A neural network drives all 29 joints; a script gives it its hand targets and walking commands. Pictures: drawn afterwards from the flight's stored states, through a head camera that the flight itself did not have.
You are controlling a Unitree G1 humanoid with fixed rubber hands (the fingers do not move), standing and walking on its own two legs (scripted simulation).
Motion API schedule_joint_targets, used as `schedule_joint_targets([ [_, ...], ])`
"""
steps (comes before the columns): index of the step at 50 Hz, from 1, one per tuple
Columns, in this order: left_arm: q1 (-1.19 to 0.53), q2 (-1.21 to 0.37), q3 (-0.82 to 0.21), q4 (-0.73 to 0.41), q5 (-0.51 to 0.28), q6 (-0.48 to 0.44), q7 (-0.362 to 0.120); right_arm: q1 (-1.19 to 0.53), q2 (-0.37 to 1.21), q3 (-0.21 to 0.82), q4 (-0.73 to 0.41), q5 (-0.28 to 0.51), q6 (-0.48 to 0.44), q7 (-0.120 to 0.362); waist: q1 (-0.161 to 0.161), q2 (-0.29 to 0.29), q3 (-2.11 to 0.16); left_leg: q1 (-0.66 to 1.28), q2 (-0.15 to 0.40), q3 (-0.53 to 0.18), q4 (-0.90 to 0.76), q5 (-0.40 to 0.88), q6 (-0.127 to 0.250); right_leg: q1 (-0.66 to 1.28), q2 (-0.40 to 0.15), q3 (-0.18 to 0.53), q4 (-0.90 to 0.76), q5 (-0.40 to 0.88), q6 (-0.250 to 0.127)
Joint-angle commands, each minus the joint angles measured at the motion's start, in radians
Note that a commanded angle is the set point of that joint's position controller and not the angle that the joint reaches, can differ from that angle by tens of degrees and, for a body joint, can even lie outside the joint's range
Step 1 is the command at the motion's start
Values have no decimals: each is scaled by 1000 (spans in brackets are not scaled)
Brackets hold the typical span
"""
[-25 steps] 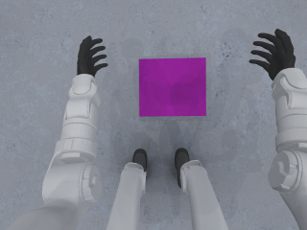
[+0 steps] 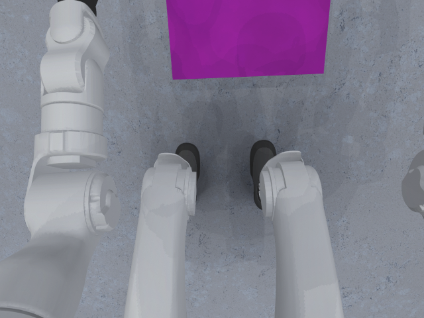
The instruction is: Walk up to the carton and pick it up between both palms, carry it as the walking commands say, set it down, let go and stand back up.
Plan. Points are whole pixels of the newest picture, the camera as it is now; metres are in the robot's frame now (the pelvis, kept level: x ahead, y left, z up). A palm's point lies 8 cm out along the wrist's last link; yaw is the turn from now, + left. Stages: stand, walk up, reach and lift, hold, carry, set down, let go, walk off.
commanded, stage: reach and lift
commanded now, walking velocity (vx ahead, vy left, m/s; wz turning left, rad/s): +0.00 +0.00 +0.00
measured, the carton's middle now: (243, 17) +0.54 -0.04 -0.40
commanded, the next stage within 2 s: none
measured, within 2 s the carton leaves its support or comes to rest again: neither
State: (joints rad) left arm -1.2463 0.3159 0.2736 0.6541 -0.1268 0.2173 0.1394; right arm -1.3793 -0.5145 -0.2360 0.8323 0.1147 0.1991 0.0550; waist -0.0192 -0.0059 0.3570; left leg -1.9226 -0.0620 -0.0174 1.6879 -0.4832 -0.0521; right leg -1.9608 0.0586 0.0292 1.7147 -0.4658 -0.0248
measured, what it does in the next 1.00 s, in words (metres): lowers itself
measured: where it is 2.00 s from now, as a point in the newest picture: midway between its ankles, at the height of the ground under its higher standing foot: (224, 187)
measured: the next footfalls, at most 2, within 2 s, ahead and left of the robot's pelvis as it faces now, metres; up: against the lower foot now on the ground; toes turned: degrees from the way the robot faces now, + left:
none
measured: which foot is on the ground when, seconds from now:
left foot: down 0.00-1.00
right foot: down 0.00-1.00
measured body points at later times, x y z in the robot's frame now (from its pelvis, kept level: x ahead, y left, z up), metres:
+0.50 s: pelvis -0.01 +0.01 -0.11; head +0.37 -0.03 +0.11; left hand +0.54 +0.16 -0.31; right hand +0.55 -0.26 -0.30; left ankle +0.11 +0.13 -0.48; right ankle +0.11 -0.10 -0.48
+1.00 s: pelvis +0.00 +0.01 -0.15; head +0.38 -0.03 +0.08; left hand +0.56 +0.16 -0.33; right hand +0.55 -0.27 -0.33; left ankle +0.11 +0.13 -0.48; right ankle +0.11 -0.10 -0.48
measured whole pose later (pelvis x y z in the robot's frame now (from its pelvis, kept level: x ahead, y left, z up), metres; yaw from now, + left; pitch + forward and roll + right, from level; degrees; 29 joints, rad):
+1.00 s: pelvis +0.00 +0.01 -0.15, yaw +0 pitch +32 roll +3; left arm -1.47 0.35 0.13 1.05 -0.22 0.10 0.17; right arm -1.52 -0.56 -0.06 1.19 0.25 0.07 0.00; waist -0.03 0.03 0.51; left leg -2.17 -0.05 0.02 2.24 -0.62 -0.03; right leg -2.21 0.01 0.00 2.25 -0.59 -0.04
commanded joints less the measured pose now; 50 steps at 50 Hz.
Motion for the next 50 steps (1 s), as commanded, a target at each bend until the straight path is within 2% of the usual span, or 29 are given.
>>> schedule_joint_targets([
  [1,-446,177,-57,-50,-65,34,29,-368,-263,8,4,46,36,-25,-45,42,-1804,597,0,101,42,93,2,693,-22,-64,-42,142,17],
  [3,-476,191,-69,-60,-83,60,43,-417,-310,0,-27,59,48,-24,-56,67,-1844,692,14,87,75,81,-7,672,-30,-80,-19,101,15],
  [5,-488,186,-74,-213,-104,34,58,-460,-296,42,-191,100,32,-32,-13,22,-2011,753,-12,97,148,297,-8,840,-18,-65,51,349,13],
  [6,-473,186,-81,-102,-85,16,62,-450,-308,25,-110,67,18,-38,-25,15,-1910,677,-7,92,154,251,2,769,-16,-67,74,305,25],
  [7,-478,180,-77,-136,-79,9,66,-473,-304,39,-138,79,3,-33,-16,-1,-1866,636,-6,91,174,265,6,755,-20,-59,100,340,17],
  [8,-473,150,-72,55,-71,-5,55,-497,-271,45,-18,66,-11,-26,-20,-27,-1644,486,-5,87,185,181,24,644,-30,-51,112,253,26],
  [9,-465,157,-18,89,-31,-17,51,-484,-257,43,36,44,-23,-16,9,-66,-1489,348,-1,87,181,123,31,591,-39,-31,117,204,26],
  [10,-446,163,25,60,-18,-26,48,-490,-252,53,-4,33,-32,-16,30,-111,-1563,325,-6,102,179,140,23,695,-40,-13,119,266,25],
  [11,-399,132,25,197,-17,-33,36,-499,-231,69,50,43,-44,-18,45,-148,-1471,203,-5,106,195,97,28,708,-50,2,129,264,33],
  [12,-414,168,45,130,-15,-51,39,-510,-230,78,0,34,-56,-23,64,-164,-1521,202,-6,112,212,144,26,749,-48,5,154,333,41],
  [13,-386,140,19,205,-22,-58,37,-473,-212,98,122,34,-58,-24,42,-187,-1486,185,-2,109,226,142,33,738,-50,-3,186,330,45],
  [19,-380,118,-32,272,-24,-103,19,-420,-169,143,224,82,-95,-28,26,-97,-1381,232,10,90,284,165,32,606,-54,-1,261,330,45],
  [21,-434,135,-58,178,-28,-122,22,-461,-213,114,142,78,-115,-38,2,-51,-1467,344,12,85,320,230,16,586,-56,-9,274,361,44],
  [26,-489,163,-109,196,-71,-140,18,-443,-229,105,232,100,-127,-56,-34,7,-1325,352,18,76,376,209,11,448,-76,-6,304,273,30],
  [27,-543,171,-129,81,-81,-152,21,-472,-244,92,163,94,-137,-63,-35,28,-1377,366,18,71,390,251,7,491,-77,2,320,340,25],
  [28,-543,158,-147,200,-103,-154,20,-440,-225,106,310,94,-140,-60,-57,19,-1253,313,21,66,398,209,13,407,-80,-7,335,274,29],
  [29,-550,148,-143,151,-109,-157,16,-468,-213,109,201,102,-151,-60,-53,14,-1306,350,23,53,407,242,18,408,-84,-11,342,286,32],
  [32,-528,118,-182,213,-149,-145,6,-504,-224,125,192,117,-159,-63,-70,5,-1324,327,20,45,429,247,14,442,-88,1,358,313,30],
  [33,-522,128,-179,229,-158,-136,10,-524,-264,101,160,106,-167,-68,-107,-12,-1329,308,29,47,432,237,16,451,-88,-22,356,317,36],
  [34,-504,137,-177,238,-147,-137,15,-522,-258,109,138,117,-166,-73,-77,-7,-1363,339,21,55,430,247,17,472,-89,-20,360,322,39],
  [38,-436,177,-132,350,-124,-126,27,-467,-271,92,224,95,-162,-81,-70,-46,-1246,264,17,56,421,192,19,440,-86,-29,367,255,35],
  [39,-457,143,-153,286,-129,-127,26,-465,-278,79,206,77,-164,-78,-88,-25,-1264,303,15,45,420,227,16,423,-89,-36,379,277,27],
  [40,-431,172,-132,338,-108,-133,36,-457,-264,93,238,84,-155,-76,-45,-30,-1249,332,13,48,427,235,19,380,-86,-29,381,256,38],
  [41,-415,144,-142,351,-99,-130,35,-403,-239,100,286,88,-154,-70,-61,-17,-1214,322,17,53,420,226,17,352,-82,-31,372,238,30],
  [42,-391,157,-110,368,-85,-139,36,-374,-221,119,317,81,-154,-67,-29,-30,-1195,321,13,62,426,227,17,344,-84,-28,377,233,29],
  [43,-396,148,-119,321,-88,-144,35,-365,-193,127,305,89,-158,-64,-39,-41,-1206,301,14,60,423,236,16,383,-83,-22,376,262,28],
  [45,-403,135,-114,244,-77,-162,37,-410,-153,162,234,126,-163,-57,25,-28,-1266,331,4,63,433,307,11,404,-75,-10,382,334,35],
  [47,-420,130,-116,202,-88,-177,42,-380,-115,196,245,171,-167,-49,34,-28,-1296,326,0,72,423,339,15,456,-70,2,375,389,23],
  [50,-406,63,-173,300,-138,-160,19,-428,-99,231,248,193,-162,-52,-4,-30,-1261,265,4,71,436,289,26,433,-75,-1,370,350,29],
])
